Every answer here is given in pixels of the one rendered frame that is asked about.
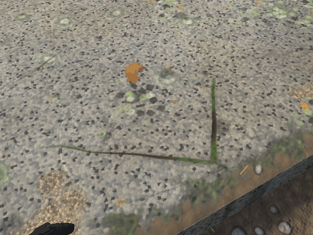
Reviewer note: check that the robot left hand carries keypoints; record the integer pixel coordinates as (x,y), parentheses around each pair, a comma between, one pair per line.
(63,228)

